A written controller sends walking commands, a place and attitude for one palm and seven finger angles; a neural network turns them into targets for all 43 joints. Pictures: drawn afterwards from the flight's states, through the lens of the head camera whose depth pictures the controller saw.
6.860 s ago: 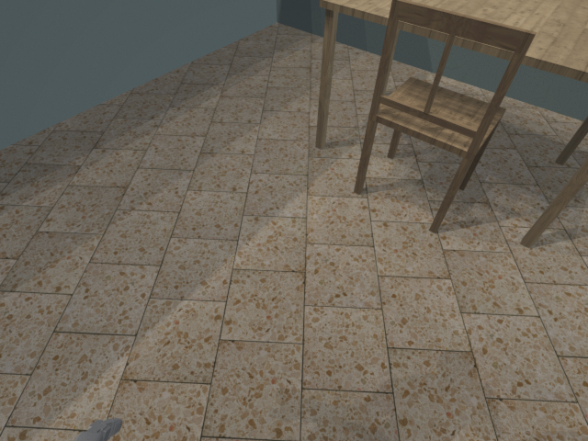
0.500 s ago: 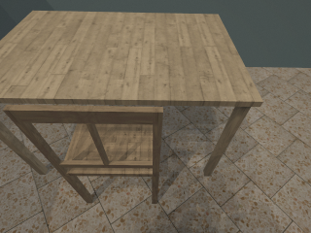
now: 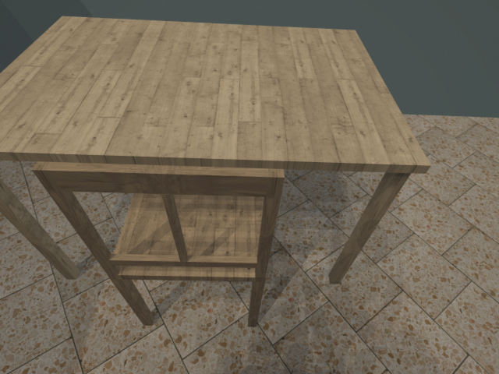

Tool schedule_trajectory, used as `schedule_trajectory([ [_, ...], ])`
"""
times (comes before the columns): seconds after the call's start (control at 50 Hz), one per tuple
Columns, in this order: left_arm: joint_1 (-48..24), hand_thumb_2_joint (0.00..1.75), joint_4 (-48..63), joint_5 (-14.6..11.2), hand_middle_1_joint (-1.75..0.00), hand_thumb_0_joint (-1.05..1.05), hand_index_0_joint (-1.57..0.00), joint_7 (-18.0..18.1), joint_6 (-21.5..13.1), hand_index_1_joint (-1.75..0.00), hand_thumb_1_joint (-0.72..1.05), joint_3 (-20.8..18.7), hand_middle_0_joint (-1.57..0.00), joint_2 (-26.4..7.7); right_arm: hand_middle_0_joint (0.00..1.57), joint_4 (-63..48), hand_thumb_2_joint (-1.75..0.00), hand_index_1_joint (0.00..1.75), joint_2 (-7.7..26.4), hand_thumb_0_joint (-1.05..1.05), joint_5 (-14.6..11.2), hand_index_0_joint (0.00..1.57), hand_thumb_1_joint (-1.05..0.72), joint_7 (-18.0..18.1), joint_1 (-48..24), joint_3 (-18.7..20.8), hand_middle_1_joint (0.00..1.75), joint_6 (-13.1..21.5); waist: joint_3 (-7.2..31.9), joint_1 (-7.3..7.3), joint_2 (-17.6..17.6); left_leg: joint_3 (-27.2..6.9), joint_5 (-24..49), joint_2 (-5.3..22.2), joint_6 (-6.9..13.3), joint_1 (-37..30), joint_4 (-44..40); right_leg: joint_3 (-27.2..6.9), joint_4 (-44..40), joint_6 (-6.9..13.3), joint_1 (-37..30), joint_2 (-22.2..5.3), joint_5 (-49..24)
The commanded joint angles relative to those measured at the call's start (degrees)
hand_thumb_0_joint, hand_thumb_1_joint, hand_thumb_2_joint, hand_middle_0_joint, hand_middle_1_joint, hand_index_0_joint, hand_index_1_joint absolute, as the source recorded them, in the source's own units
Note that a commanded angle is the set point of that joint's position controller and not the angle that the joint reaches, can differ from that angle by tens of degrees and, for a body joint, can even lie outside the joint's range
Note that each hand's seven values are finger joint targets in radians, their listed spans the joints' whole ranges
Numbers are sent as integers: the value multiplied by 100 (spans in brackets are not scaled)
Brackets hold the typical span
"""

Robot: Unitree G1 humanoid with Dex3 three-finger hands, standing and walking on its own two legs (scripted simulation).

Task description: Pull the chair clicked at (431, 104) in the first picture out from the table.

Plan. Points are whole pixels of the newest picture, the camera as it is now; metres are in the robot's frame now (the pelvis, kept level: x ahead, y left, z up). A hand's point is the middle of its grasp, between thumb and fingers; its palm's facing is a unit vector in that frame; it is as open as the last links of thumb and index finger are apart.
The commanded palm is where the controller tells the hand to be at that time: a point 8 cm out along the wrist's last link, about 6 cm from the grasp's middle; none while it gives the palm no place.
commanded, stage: look again from close up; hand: left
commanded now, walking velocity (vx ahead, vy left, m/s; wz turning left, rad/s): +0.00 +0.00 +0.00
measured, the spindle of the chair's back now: (176, 229) +0.42 +0.19 -0.10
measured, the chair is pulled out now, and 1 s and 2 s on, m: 0.00 0.00 0.00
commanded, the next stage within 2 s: raise the hand toward the chair's back in 0.34 s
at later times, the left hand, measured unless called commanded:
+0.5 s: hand out of the picture +0.03 +0.17 -0.16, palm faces +0.10 -0.97 -0.21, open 7.3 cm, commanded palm +0.09 +0.21 -0.07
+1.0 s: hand out of the picture +0.12 +0.16 -0.07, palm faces +0.19 -0.98 -0.08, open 10.4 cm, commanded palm +0.12 +0.20 -0.06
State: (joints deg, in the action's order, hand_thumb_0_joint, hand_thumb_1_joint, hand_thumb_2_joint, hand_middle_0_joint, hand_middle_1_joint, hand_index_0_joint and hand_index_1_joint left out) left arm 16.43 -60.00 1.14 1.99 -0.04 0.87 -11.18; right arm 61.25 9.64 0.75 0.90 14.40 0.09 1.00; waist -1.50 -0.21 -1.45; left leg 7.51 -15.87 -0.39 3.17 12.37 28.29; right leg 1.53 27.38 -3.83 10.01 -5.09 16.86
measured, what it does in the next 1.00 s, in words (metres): lowers itself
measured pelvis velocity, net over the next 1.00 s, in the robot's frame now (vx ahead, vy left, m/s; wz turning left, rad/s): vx -0.04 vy -0.08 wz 0.08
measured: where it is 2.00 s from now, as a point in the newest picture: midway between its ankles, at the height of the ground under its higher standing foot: outside the picture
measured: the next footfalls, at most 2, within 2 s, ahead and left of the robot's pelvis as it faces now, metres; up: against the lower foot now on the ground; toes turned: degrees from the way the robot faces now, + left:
none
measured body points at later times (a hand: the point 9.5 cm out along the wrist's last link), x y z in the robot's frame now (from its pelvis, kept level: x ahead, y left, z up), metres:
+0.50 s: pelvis +0.00 -0.02 +0.00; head +0.01 -0.01 +0.45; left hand +0.02 +0.22 -0.14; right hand +0.02 -0.24 -0.15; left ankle +0.00 +0.08 -0.74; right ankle -0.03 -0.16 -0.74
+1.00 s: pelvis -0.04 -0.08 -0.12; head +0.03 -0.08 +0.33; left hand +0.10 +0.21 -0.06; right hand +0.22 -0.30 -0.17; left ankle +0.00 +0.08 -0.74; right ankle -0.03 -0.16 -0.74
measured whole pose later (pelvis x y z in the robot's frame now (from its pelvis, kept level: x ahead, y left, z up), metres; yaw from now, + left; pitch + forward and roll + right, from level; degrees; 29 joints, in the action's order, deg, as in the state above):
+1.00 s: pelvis -0.04 -0.08 -0.12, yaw +4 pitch +15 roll +0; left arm 26.4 -3.9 -18.8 -20.3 -30.3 -14.6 -12.6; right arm 31.4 15.8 -1.2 1.2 7.6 3.9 16.7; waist 7.4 -3.9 0.0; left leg -2.5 -30.9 4.0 -2.8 58.6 74.3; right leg 7.3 75.3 3.6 53.9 -1.6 36.7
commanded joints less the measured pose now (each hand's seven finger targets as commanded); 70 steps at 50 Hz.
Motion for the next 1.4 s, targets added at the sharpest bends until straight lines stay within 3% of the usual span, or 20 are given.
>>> schedule_trajectory([
  [0.0, 338, 90, 160, -18, -30, 0, -20, 58, -77, -30, 90, -81, -20, -488, 20, -204, -90, 30, 735, 0, -37, 20, -90, 7, 248, 123, 30, 105, -23, 11, 202, -920, 1204, 736, -53, -240, -780, -103, -315, 329, 230, -93, -702],
  [0.4, 507, 90, -146, -24, -30, 0, -20, 77, -114, -30, 90, -48, -20, -362, 20, 191, -90, 30, 502, 0, -59, 20, -90, 7, 313, 57, 30, 82, -313, 11, 41, -742, 942, 650, -100, -305, -845, -292, -589, 369, 305, -150, -847],
  [0.42, 4, 90, 242, -91, -30, 0, -20, 38, -195, -30, 90, -36, -20, -1101, 20, -309, -90, 30, 954, 0, 33, 20, -90, 2, 221, 86, 30, 95, -546, 169, 835, -823, 1364, 349, -77, -236, -1110, 40, 85, 499, 402, 259, -482],
  [0.44, -3575, 89, 8180, -1166, -30, 0, -20, 340, -990, -30, 88, -1107, -20, -1991, 20, -2240, -90, 30, 1420, 0, -449, 20, -90, 232, 111, 124, 30, 863, 1385, 677, 1137, -788, 1530, 93, -327, -1005, -687, 253, 44, 523, 790, 715, -755],
  [0.46, -1188, 88, 7078, -801, -29, 0, -20, 513, -574, -29, 85, -673, -20, -1295, 20, -1925, -90, 30, 1254, 0, -330, 20, -90, 386, 244, 154, 30, 1341, 1513, 254, 1480, -836, 2342, 427, -526, -1561, -960, 249, 502, 599, 788, 652, -70],
  [0.5, 279, 86, 5394, -801, -29, 0, -19, 605, 77, -29, 81, 158, -19, 265, 20, -1600, -90, 30, 1069, 0, -374, 20, -90, 283, 146, 220, 30, 1462, 281, 325, 608, -883, 1590, 443, -313, -456, -893, 212, 399, 537, 1099, 538, 109],
  [0.52, 464, 85, 5538, -954, -28, 0, -19, 538, 113, -28, 78, 20, -19, 305, 20, -1755, -90, 30, 1153, 0, -414, 20, -90, 283, 118, 259, 30, 1481, -8, 423, 83, -882, 1017, 361, -229, -30, -607, 376, 186, 495, 1202, 560, -87],
  [0.58, -82, 82, 5908, -879, -27, 0, -18, 273, -897, -27, 71, -643, -18, -418, 20, -2313, -90, 30, 1300, 0, -178, 20, -90, 175, -30, 365, 30, 1822, 542, 442, -560, -963, 362, 82, -159, 958, 506, 436, 535, 418, 1751, 502, -104],
  [0.64, 1534, 79, 4577, -1236, -26, 0, -17, -476, -1882, -26, 64, -823, -17, 136, 20, -2745, -90, 30, 1167, 0, -184, 20, -90, -110, -456, 447, 30, 1831, 654, -110, -1020, -871, 188, 70, -326, 2116, 1416, 469, 1515, 477, 2506, 543, 229],
  [0.66, 1717, 78, 4601, -1406, -26, 0, -17, -796, -2292, -26, 62, -1123, -17, -19, 20, -2871, -90, 30, 1179, 0, -169, 20, -90, -189, -523, 507, 30, 1835, 1017, -293, -1025, -800, 98, 42, -352, 2478, 1780, 341, 1858, 502, 2609, 505, 256],
  [0.72, 1803, 75, 4780, -1721, -25, 0, -16, -1803, -3440, -25, 55, -1858, -16, -614, 20, -3251, -90, 30, 1128, 0, -243, 20, -90, -390, -611, 608, 30, 1835, 1694, -544, -390, -683, 196, -36, -428, 3361, 2662, -225, 2653, 556, 2595, 363, -400],
  [0.76, 1382, 73, 5330, -1725, -24, 0, -16, -2188, -3757, -24, 50, -2129, -16, -1111, 20, -3532, -90, 30, 1153, 0, -236, 20, -90, -431, -763, 660, 30, 1808, 2026, -541, 291, -547, 31, -60, -395, 3681, 3086, -590, 2907, 522, 2727, 288, -257],
  [0.78, 1319, 72, 5588, -1743, -23, 0, -16, -2251, -3710, -23, 48, -2201, -16, -1200, 20, -3633, -90, 30, 1134, 0, -226, 20, -90, -414, -795, 683, 30, 1754, 2094, -556, 465, -491, -163, -85, -360, 3790, 3233, -747, 2907, 504, 2782, 253, 120],
  [0.86, 181, 68, 7056, -2051, -22, 0, -15, -2159, -3522, -22, 39, -2120, -15, -1207, 20, -3883, -90, 30, 1100, 0, -245, 20, -90, -182, -657, 636, 30, 1675, 1979, -133, 575, -667, -643, -6, -214, 3830, 3707, -1019, 2699, 381, 3407, 309, 1196],
  [0.92, -591, 65, 7945, -2206, -21, 0, -14, -2196, -3677, -21, 32, -1832, -14, -1171, 20, -3736, -90, 30, 1146, 0, -231, 20, -90, 49, -420, 551, 30, 1818, 2055, 266, 215, -810, -542, 69, -137, 3981, 4178, -1147, 2677, 273, 3604, 346, 925],
  [1.0, -547, 61, 7277, -2203, -19, 0, -13, -2666, -3420, -19, 22, -1429, -13, -987, 20, -3349, -90, 30, 1239, 0, -273, 20, -90, 298, -269, 489, 30, 1977, 1955, 431, 147, -967, -394, 178, -109, 4081, 4308, -940, 2899, 260, 3825, 389, 376],
  [1.08, 43, 57, 6609, -2259, -18, 0, -12, -2894, -2473, -18, 13, -1983, -12, -1274, 20, -3391, -90, 30, 1221, 0, -363, 20, -90, 399, -430, 481, 30, 1886, 2362, 122, -274, -983, -416, 133, -142, 4224, 4173, -1091, 2739, 128, 3272, 244, 467],
  [1.16, 664, 53, 6858, -2321, -16, 0, -11, -2532, -1836, -16, 4, -2625, -11, -1404, 20, -3567, -90, 30, 1010, 0, -348, 20, -90, 359, -598, 539, 30, 1735, 2924, -349, -219, -976, 135, 42, -206, 3836, 3826, -847, 2878, 115, 2669, 242, -310],
  [1.26, 498, 48, 7108, -2192, -15, 0, -10, -1912, -2260, -15, -8, -2440, -10, -1077, 20, -3427, -90, 30, 910, 0, -226, 20, -90, 247, -578, 545, 30, 1753, 2529, -250, -201, -981, 308, 42, -264, 3649, 3598, -363, 3079, 227, 3076, 448, -476],
  [1.38, 282, 42, 6918, -1994, -12, 0, -9, -2029, -2754, -12, -22, -1617, -9, -826, 20, -3391, -90, 30, 1135, 0, -222, 20, -90, 260, -512, 512, 30, 1870, 1960, 48, 64, -1016, -360, 68, -210, 3646, 3451, -135, 3045, 396, 3930, 577, 834],
])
